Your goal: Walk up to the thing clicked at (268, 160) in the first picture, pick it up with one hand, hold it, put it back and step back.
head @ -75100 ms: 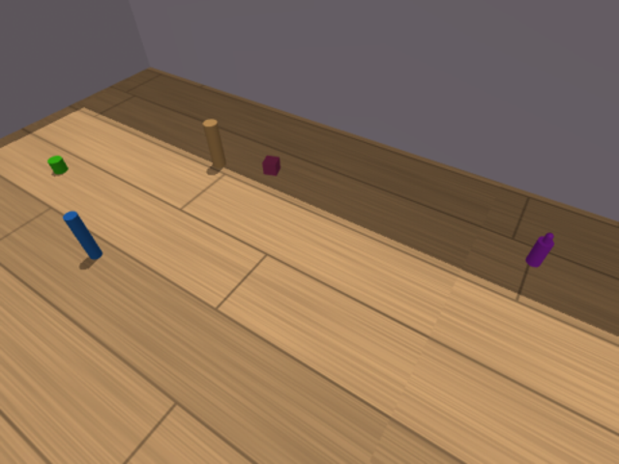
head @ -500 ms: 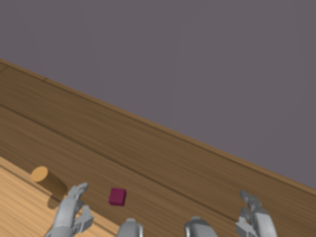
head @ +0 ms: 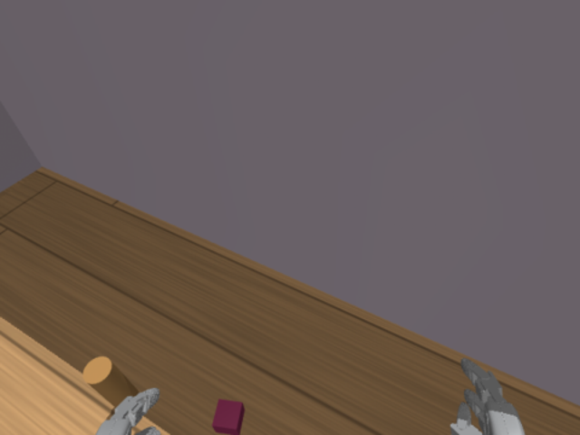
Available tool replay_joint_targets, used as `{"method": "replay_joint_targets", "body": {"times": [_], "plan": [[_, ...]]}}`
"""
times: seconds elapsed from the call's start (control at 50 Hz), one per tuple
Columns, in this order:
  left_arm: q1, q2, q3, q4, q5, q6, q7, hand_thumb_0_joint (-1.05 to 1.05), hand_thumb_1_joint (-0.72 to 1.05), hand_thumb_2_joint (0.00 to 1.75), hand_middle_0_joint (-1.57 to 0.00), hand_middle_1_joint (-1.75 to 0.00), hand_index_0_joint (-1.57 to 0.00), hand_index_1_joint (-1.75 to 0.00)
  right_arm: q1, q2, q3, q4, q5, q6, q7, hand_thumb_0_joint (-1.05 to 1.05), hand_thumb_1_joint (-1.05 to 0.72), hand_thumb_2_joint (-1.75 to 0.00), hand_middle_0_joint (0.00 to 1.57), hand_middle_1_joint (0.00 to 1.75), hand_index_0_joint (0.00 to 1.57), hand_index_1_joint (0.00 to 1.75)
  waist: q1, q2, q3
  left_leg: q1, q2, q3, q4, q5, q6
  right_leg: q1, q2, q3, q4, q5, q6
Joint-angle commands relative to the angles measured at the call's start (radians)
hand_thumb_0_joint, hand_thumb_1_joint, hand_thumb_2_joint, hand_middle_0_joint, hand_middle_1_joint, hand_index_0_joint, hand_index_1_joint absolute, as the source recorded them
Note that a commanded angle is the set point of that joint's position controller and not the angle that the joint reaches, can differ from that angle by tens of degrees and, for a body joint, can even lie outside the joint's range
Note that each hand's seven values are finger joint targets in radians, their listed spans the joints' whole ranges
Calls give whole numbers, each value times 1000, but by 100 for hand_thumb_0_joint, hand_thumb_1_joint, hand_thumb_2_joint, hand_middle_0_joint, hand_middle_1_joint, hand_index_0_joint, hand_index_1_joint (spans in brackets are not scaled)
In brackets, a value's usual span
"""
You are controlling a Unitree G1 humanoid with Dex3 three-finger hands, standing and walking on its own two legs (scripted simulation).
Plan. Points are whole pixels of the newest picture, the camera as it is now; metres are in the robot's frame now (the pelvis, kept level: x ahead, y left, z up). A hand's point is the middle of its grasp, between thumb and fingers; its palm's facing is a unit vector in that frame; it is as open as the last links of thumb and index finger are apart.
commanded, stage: home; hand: left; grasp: from above
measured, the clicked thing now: (229, 417) +0.38 +0.20 -0.68
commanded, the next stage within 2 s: none
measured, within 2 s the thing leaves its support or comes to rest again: neither
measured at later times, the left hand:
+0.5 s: hand out of the picture +0.16 +0.18 -0.04, palm faces +0.05 -0.98 -0.20, open 7.6 cm
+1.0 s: hand out of the picture +0.16 +0.18 -0.04, palm faces +0.04 -0.98 -0.20, open 7.4 cm
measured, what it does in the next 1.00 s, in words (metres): stands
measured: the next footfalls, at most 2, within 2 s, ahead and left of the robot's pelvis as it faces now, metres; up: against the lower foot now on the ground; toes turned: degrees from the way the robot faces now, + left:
none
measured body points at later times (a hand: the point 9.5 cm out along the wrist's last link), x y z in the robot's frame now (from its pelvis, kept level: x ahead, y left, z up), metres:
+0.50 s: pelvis +0.00 +0.00 +0.00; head +0.01 +0.01 +0.45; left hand +0.16 +0.23 -0.03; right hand +0.15 -0.24 -0.06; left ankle +0.01 +0.12 -0.68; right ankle +0.01 -0.14 -0.68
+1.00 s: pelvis +0.00 +0.00 +0.00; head +0.01 +0.00 +0.45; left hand +0.16 +0.23 -0.03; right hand +0.16 -0.25 -0.06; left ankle +0.01 +0.12 -0.68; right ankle +0.01 -0.14 -0.68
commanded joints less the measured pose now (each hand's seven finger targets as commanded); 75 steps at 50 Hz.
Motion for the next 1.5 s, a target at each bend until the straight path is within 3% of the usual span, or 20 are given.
{"method": "replay_joint_targets", "body": {"times": [0.0, 0.16, 0.2, 0.24, 0.26, 0.3, 0.38, 0.4, 0.44, 0.46, 0.6, 0.62, 0.66, 0.7, 0.76, 0.8, 1.1, 1.18, 1.28, 1.48], "plan": [[-23, 109, 56, -199, 18, -63, 5, 0, 82, 82, -21, -38, -23, -38, -42, -113, -53, -147, -2, -64, -6, 0, -90, -89, 20, 30, 20, 30, -4, 19, -86, 117, -24, 32, -172, 257, 16, 61, 31, -36, -144, 211, -31], [-21, 106, 49, -185, 21, -69, 10, 0, 89, 90, -20, -30, -20, -30, -53, -119, -52, -130, -6, -67, -5, 0, -90, -90, 20, 30, 20, 30, -5, 16, -76, 122, -15, 21, -192, 249, 13, 63, 37, -43, -143, 190, -34], [-19, 107, 53, -202, 15, -66, 12, 0, 76, 83, -16, -37, -18, -37, -54, -117, -50, -133, -6, -67, -6, 0, -89, -89, 20, 30, 20, 30, 0, 23, -97, 128, -15, 22, -188, 258, 13, 71, 35, -41, -143, 198, -35], [-21, 99, 49, -180, 13, -66, 11, 0, 84, 87, -19, -29, -19, -29, -55, -114, -48, -130, -5, -68, -7, 0, -90, -90, 20, 30, 20, 30, 0, 3, -67, 113, -15, 21, -190, 236, 16, 68, 35, -41, -149, 182, -33], [-26, 104, 51, -196, 14, -67, 11, 0, 76, 84, -15, -37, -16, -37, -55, -113, -50, -133, -6, -70, -8, 0, -89, -88, 20, 30, 20, 30, -1, 7, -86, 113, -17, 21, -188, 238, 16, 71, 34, -40, -149, 187, -32], [-23, 105, 48, -175, 18, -67, 11, 0, 88, 89, -20, -30, -20, -30, -55, -115, -49, -132, -6, -69, -9, 0, -90, -90, 20, 30, 20, 30, -4, -5, -67, 102, -17, 25, -189, 208, 19, 64, 34, -37, -157, 165, -31], [-17, 109, 54, -192, 15, -71, 9, 0, 81, 83, -17, -38, -18, -38, -57, -120, -52, -133, -6, -73, -8, 0, -89, -88, 20, 30, 20, 30, 5, 11, -62, 101, -12, 17, -206, 191, 13, 58, 37, -42, -148, 142, -33], [-13, 104, 49, -176, 18, -68, 8, 0, 89, 90, -20, -30, -20, -30, -54, -116, -51, -130, -6, -73, -8, 0, -90, -90, 20, 30, 20, 30, 2, 12, -63, 103, -10, 14, -203, 195, 13, 53, 36, -43, -148, 146, -33], [-16, 102, 56, -183, 14, -69, 10, 0, 81, 82, -18, -38, -20, -38, -52, -114, -52, -130, -6, -74, -10, 0, -89, -89, 20, 30, 20, 30, 1, -3, -74, 106, -15, 26, -189, 198, 16, 66, 35, -37, -156, 153, -30], [-32, 104, 50, -175, 14, -71, 8, 0, 89, 90, -20, -30, -20, -30, -53, -118, -52, -129, -5, -75, -10, 0, -90, -90, 20, 30, 20, 30, -4, -18, -52, 92, -15, 27, -190, 185, 19, 59, 34, -36, -160, 143, -29], [-32, 112, 57, -192, 14, -69, 6, 0, 90, 90, -20, -30, -20, -30, -56, -117, -52, -128, -6, -81, -11, 0, -90, -90, 20, 30, 20, 30, -1, -16, -46, 84, -18, 31, -191, 149, 22, 55, 32, -29, -172, 120, -24], [-27, 111, 57, -189, 15, -67, 7, 0, 82, 82, -24, -38, -25, -38, -56, -117, -51, -129, -7, -81, -10, 0, -88, -88, 20, 30, 20, 30, 2, 1, -39, 84, -18, 33, -196, 135, 20, 50, 32, -29, -171, 108, -26], [-54, 128, 67, -198, 19, -70, 9, 0, 90, 90, -20, -30, -20, -30, -53, -121, -56, -123, -6, -81, -13, 0, -90, -90, 20, 30, 20, 30, 0, -2, -38, 82, -15, 29, -200, 118, 20, 46, 32, -29, -173, 90, -26], [-26, 116, 54, -195, 16, -66, 7, 0, 82, 82, -24, -38, -25, -38, -53, -121, -57, -129, -6, -84, -13, 0, -88, -88, 20, 30, 20, 30, -4, 6, -52, 91, -15, 28, -200, 134, 18, 48, 33, -30, -163, 103, -27], [-18, 100, 38, -207, 14, -68, 7, 0, 90, 90, -20, -30, -20, -30, -48, -119, -55, -129, -5, -83, -11, 0, -90, -90, 20, 30, 20, 30, 1, 8, -72, 113, -9, 21, -194, 207, 13, 55, 37, -36, -145, 155, -31], [-21, 111, 57, -201, 11, -66, 8, 0, 90, 90, -20, -30, -20, -30, -44, -117, -57, -122, -5, -82, -12, 0, -90, -90, 20, 30, 20, 30, -3, 6, -87, 115, -13, 24, -180, 236, 15, 67, 35, -34, -147, 184, -30], [-23, 103, 40, -188, 18, -61, 7, 0, 90, 90, -20, -30, -20, -30, -53, -116, -55, -120, -6, -81, -11, 0, -90, -90, 20, 30, 20, 30, -1, -3, -48, 98, -9, 21, -189, 192, 17, 55, 33, -35, -154, 151, -29], [-8, 121, 61, -197, 17, -60, 10, 0, 90, 90, -20, -30, -20, -30, -45, -119, -59, -120, -7, -82, -11, 0, -90, -90, 20, 30, 20, 30, 2, 9, -89, 110, -14, 28, -173, 234, 17, 79, 30, -29, -149, 190, -29], [-9, 102, 41, -187, 16, -60, 7, 0, 88, 89, -20, -29, -20, -29, -42, -123, -61, -120, -10, -79, -10, 0, -90, -90, 20, 30, 20, 30, -7, 14, -80, 120, -8, 19, -184, 250, 12, 62, 37, -36, -133, 192, -31], [-19, 110, 45, -204, 15, -60, 8, 0, 90, 90, -20, -30, -20, -30, -49, -118, -58, -132, -6, -76, -11, 0, -90, -90, 20, 30, 20, 30, -8, 0, -71, 95, -15, 27, -180, 183, 20, 58, 33, -28, -154, 151, -28]]}}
